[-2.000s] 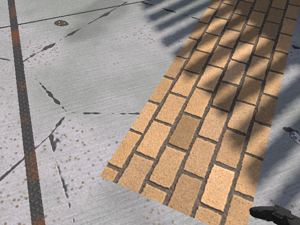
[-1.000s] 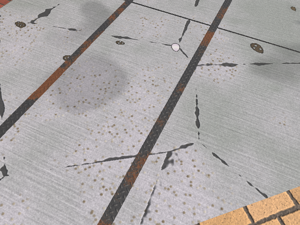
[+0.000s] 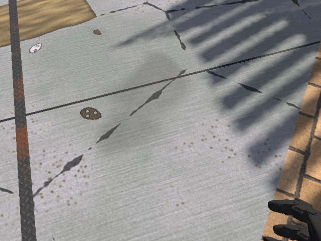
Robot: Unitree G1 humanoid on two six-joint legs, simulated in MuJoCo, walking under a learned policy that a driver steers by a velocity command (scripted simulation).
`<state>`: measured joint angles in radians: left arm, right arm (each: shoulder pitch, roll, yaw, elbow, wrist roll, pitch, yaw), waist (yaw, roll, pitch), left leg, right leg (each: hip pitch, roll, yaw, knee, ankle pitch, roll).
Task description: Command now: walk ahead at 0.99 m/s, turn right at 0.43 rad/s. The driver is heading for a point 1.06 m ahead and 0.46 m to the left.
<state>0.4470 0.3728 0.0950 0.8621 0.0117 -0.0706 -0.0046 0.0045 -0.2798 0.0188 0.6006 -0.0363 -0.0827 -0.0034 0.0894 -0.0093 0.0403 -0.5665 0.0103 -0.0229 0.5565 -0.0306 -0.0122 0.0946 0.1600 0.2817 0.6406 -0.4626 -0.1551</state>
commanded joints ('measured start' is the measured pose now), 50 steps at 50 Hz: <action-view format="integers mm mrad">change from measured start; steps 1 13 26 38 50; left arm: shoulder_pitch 45 -450 -122 -144 -381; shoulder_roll -64 -27 -30 156 -25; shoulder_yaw -41 -117 -50 -7 -96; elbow -143 -306 -127 -93 -331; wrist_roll -34 23 14 24 47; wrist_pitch -44 -14 -49 -16 17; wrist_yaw -15 -70 9 43 -8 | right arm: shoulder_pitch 533 371 257 439 297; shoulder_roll -355 -212 -34 -169 -200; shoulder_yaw -131 -126 -83 -96 -120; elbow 123 187 107 114 110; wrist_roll -34 27 7 8 29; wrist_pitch -4 -22 68 68 8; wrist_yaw -20 19 63 79 9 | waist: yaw -158 -62 -77 -357 -64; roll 527 84 -94 -90 -36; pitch -446 18 20 -194 74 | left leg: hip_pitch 979 47 -274 543 107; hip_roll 401 113 112 -116 -16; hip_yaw -923 -300 -43 164 -352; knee -287 -501 724 166 -394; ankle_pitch -608 -157 -222 -67 -93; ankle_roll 230 222 89 247 347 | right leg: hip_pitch -726 -326 -137 -177 -617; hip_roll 53 -173 -449 -407 -294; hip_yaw -89 -295 -95 -506 -254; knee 840 64 -437 177 285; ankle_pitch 10 377 296 1521 276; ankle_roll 54 157 59 132 240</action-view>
